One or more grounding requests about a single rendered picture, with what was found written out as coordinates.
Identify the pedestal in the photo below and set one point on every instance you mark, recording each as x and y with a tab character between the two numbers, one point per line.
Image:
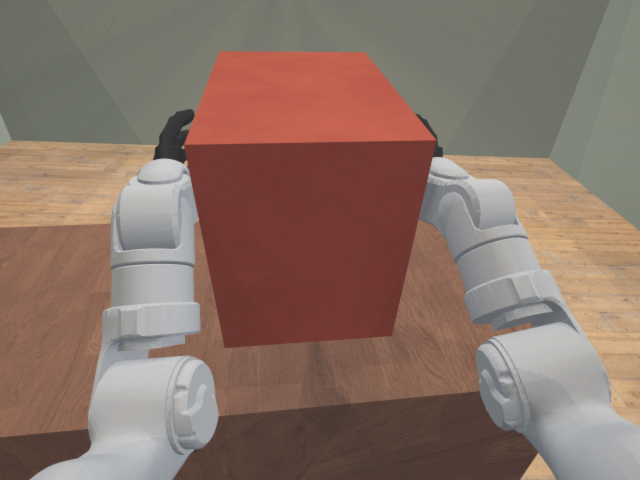
400	407

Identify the robot left hand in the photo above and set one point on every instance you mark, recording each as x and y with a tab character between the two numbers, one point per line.
172	139

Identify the left robot upper arm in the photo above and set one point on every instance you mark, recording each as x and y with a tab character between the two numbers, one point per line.
146	417

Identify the left robot forearm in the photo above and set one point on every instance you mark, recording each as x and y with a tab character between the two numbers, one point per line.
152	255

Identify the right robot forearm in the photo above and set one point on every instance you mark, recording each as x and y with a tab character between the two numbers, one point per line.
505	284

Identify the robot right hand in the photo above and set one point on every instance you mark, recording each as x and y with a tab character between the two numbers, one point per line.
438	151

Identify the carton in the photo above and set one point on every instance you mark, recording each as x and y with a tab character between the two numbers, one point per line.
308	171

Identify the right robot upper arm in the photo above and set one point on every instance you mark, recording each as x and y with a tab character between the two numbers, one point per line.
546	383

